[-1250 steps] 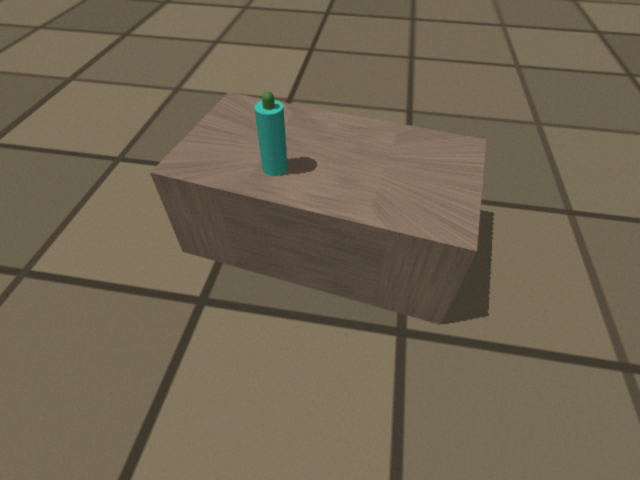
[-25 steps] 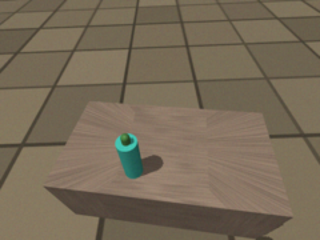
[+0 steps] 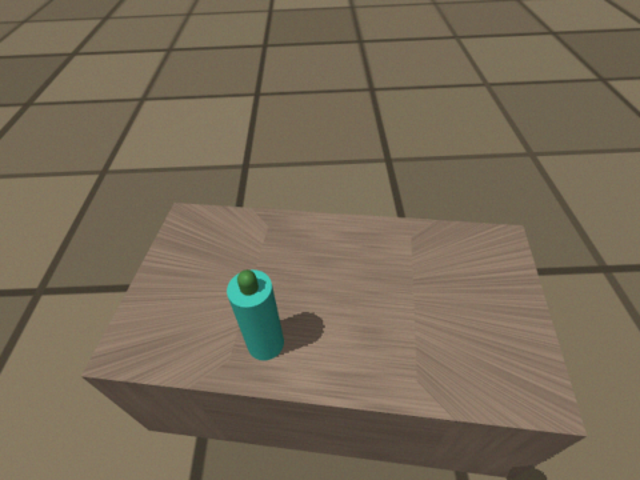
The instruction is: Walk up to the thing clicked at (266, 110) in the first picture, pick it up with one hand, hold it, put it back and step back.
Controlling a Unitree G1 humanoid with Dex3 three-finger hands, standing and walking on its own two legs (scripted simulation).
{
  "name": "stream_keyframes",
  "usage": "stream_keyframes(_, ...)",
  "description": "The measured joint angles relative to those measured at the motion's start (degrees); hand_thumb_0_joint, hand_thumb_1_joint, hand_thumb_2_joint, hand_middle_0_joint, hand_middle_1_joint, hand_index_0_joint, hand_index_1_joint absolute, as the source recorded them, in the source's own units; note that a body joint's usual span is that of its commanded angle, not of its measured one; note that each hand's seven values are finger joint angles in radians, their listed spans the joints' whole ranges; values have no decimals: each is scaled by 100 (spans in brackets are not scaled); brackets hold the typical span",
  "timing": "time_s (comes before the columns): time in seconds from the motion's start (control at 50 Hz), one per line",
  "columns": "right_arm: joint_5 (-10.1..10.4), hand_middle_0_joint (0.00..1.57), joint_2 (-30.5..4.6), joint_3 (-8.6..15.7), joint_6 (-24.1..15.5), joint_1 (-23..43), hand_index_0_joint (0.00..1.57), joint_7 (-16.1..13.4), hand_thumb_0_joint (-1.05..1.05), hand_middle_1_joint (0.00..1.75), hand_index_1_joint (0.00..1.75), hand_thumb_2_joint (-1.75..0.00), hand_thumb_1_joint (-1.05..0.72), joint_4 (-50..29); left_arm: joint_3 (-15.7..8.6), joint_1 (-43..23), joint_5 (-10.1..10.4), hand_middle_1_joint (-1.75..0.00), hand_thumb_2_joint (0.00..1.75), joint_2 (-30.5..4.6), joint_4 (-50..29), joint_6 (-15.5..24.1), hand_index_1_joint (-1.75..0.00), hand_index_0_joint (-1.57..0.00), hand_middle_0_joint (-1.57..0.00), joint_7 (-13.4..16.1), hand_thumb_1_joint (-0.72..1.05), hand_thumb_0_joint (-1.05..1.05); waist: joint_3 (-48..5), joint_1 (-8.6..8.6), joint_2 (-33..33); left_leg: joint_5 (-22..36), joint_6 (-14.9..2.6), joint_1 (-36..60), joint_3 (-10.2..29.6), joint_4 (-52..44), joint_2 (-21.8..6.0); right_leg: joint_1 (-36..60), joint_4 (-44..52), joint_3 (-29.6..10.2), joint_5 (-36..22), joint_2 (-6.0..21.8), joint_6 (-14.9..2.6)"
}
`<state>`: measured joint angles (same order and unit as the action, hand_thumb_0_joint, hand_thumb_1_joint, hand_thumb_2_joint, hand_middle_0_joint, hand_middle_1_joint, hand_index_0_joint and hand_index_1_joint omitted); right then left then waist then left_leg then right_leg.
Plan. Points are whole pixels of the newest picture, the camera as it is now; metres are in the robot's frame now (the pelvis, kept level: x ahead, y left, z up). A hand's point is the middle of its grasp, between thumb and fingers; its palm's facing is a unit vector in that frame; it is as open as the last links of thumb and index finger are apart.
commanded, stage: stand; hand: left
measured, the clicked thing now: (256, 312) +0.46 +0.18 -0.22
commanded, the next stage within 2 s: step back in 1.42 s
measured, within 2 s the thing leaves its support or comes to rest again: neither
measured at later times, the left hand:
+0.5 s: hand out of the picture +0.07 +0.25 -0.15, palm faces -0.01 -0.93 -0.36, open 7.4 cm
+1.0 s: hand out of the picture +0.07 +0.25 -0.15, palm faces -0.02 -0.94 -0.35, open 7.4 cm
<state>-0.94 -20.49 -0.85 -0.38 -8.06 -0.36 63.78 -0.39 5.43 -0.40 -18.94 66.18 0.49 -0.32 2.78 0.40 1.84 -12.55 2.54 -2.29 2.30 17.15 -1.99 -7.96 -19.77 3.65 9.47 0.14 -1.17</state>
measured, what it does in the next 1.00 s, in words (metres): stands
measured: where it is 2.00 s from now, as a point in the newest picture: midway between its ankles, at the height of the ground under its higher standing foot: outside the picture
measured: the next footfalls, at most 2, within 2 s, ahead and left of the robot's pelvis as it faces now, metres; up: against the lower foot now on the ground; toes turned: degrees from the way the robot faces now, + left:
none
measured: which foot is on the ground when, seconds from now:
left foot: down 0.00-1.00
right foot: down 0.00-1.00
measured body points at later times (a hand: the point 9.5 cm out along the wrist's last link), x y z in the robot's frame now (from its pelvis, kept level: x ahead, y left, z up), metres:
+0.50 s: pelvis +0.00 +0.00 +0.00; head +0.00 -0.01 +0.45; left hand +0.07 +0.30 -0.13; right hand +0.06 -0.30 -0.14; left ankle -0.03 +0.15 -0.75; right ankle +0.02 -0.10 -0.75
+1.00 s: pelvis +0.00 +0.00 +0.00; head +0.00 -0.01 +0.45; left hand +0.07 +0.30 -0.13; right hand +0.06 -0.30 -0.14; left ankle -0.03 +0.15 -0.75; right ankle +0.02 -0.10 -0.75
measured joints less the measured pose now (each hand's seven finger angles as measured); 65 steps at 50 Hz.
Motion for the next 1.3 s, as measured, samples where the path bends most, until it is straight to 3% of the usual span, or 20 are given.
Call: stream_keyframes(1.3, 2, 20, 25, 35, -13, -15, 20, 34, 0, 30, 30, -90, -90, -9, 15, 65, -6, -30, 90, -76, -54, -1, -30, -20, -21, -12, 90, 0, 9, 5, -78, -1, -26, -6, -97, -31, -2, -38, 43, -97, -41, -11, 22)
